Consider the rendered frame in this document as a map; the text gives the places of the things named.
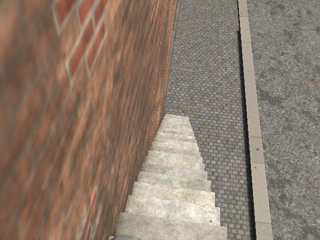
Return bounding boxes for stairs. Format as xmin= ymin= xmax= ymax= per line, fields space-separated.
xmin=109 ymin=114 xmax=227 ymax=240

